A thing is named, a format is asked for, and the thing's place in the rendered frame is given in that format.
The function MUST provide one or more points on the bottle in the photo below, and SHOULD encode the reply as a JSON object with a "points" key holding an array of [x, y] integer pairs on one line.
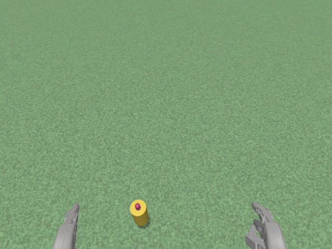
{"points": [[139, 212]]}

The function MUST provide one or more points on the left robot hand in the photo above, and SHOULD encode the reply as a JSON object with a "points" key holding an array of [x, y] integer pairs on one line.
{"points": [[66, 234]]}

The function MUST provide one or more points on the right robot hand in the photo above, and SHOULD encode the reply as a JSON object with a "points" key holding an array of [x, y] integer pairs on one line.
{"points": [[271, 236]]}

